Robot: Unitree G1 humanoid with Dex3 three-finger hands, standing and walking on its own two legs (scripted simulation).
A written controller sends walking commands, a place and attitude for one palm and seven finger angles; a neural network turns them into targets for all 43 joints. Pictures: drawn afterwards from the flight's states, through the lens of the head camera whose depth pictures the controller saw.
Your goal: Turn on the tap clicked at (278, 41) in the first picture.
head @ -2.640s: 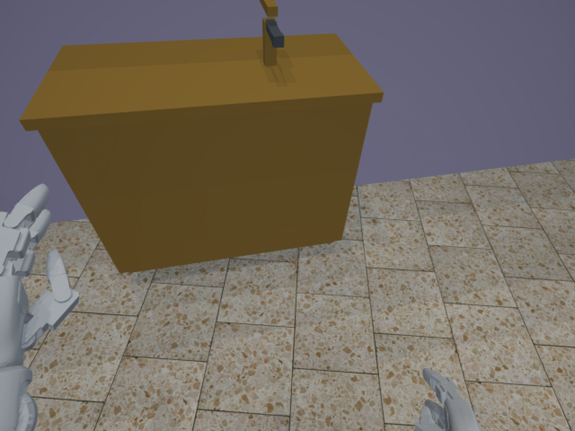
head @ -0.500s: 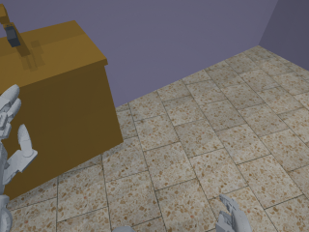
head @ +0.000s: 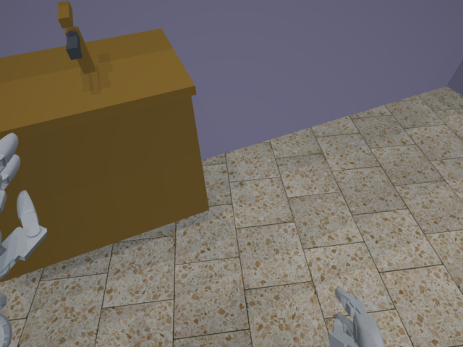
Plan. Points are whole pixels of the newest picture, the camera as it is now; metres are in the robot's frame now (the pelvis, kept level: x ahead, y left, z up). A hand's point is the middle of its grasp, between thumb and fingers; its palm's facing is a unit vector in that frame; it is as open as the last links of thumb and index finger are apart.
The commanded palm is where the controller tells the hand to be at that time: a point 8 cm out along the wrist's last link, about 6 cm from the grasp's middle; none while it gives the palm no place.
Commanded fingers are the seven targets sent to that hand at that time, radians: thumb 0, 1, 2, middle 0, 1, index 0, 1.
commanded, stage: take the last steps up to it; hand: left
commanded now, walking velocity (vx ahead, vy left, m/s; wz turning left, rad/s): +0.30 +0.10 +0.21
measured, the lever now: (74, 51) +0.74 +0.47 +0.15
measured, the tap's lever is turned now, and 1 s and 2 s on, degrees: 0 0 0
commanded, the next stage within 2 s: come to a stop and stand still in 1.92 s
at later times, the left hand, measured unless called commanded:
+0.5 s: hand (7, 231) +0.20 +0.28 +0.19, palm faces +0.54 -0.77 -0.33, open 7.4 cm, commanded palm +0.14 +0.31 +0.19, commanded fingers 0.00 0.90 0.90 -0.20 -0.30 -0.20 -0.30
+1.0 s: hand (54, 175) +0.29 +0.27 +0.19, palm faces +0.47 -0.79 -0.40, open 7.4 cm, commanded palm +0.23 +0.31 +0.19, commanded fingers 0.00 0.90 0.90 -0.20 -0.30 -0.20 -0.30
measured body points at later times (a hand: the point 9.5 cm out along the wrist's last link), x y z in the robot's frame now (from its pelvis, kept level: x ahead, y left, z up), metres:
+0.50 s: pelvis +0.01 +0.02 +0.01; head +0.00 +0.03 +0.46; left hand +0.17 +0.32 +0.20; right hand +0.19 -0.21 -0.07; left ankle +0.01 +0.14 -0.72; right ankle +0.01 -0.09 -0.69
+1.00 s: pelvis +0.10 +0.02 +0.01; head +0.12 +0.03 +0.46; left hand +0.26 +0.31 +0.21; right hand +0.27 -0.23 -0.07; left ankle +0.14 +0.16 -0.70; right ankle +0.10 -0.08 -0.72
